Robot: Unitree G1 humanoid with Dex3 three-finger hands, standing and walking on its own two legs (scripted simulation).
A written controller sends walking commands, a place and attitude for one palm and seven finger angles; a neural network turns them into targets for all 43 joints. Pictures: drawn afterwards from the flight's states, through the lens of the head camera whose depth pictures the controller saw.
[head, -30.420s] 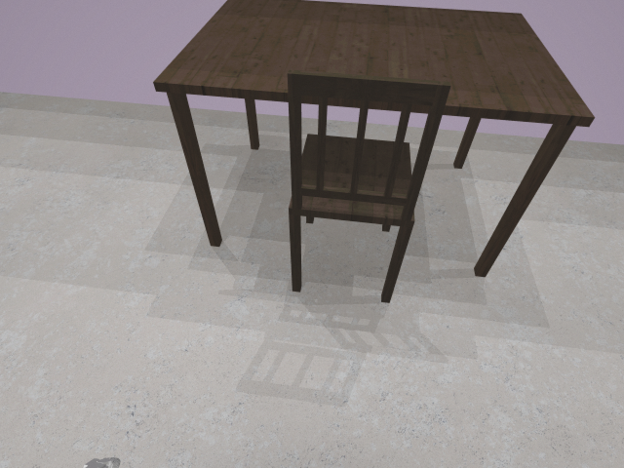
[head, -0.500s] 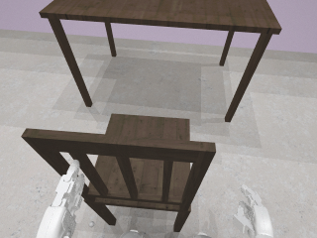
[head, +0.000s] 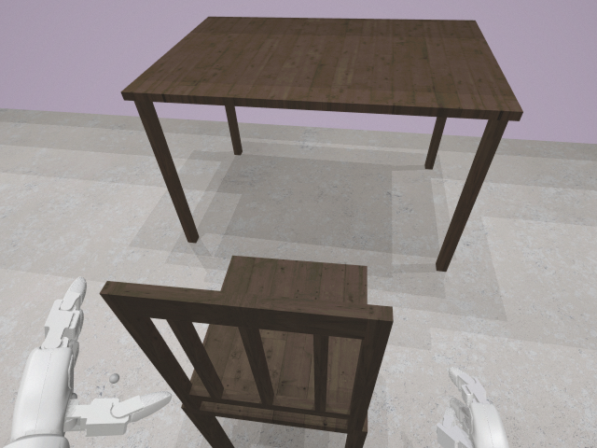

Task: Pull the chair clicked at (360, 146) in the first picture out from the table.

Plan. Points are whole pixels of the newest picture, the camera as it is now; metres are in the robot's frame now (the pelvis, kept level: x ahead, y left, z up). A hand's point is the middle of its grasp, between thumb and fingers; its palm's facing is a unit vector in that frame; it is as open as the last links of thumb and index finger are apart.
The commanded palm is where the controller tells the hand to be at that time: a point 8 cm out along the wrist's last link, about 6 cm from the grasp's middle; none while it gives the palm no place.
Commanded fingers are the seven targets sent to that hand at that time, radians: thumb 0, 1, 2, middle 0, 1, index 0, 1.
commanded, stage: draw the hand back to the body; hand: left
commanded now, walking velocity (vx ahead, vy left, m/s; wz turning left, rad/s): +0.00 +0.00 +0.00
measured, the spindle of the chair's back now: (259, 367) +0.26 +0.10 -0.08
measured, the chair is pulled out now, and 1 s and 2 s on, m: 0.62 0.62 0.62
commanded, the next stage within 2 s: step back with the hand held close in 0.76 s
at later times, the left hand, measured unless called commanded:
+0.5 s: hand (67, 280) +0.23 +0.27 +0.18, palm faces +0.48 -0.74 -0.47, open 8.1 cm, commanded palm +0.17 +0.30 +0.19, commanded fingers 0.00 0.90 0.90 -0.20 -0.30 -0.20 -0.30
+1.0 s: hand (69, 286) +0.23 +0.27 +0.17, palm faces +0.44 -0.77 -0.47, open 7.4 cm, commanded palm +0.17 +0.30 +0.19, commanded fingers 0.00 0.90 0.90 -0.20 -0.30 -0.20 -0.30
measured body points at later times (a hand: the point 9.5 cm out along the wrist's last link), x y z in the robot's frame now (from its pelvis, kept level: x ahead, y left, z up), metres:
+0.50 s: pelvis +0.03 +0.00 +0.01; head +0.03 -0.04 +0.46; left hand +0.20 +0.30 +0.21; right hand +0.22 -0.23 -0.08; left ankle -0.02 +0.13 -0.72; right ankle +0.00 -0.13 -0.72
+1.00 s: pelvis +0.02 +0.01 +0.02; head +0.03 -0.02 +0.46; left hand +0.20 +0.31 +0.20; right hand +0.21 -0.22 -0.08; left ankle -0.02 +0.13 -0.72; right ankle +0.00 -0.13 -0.72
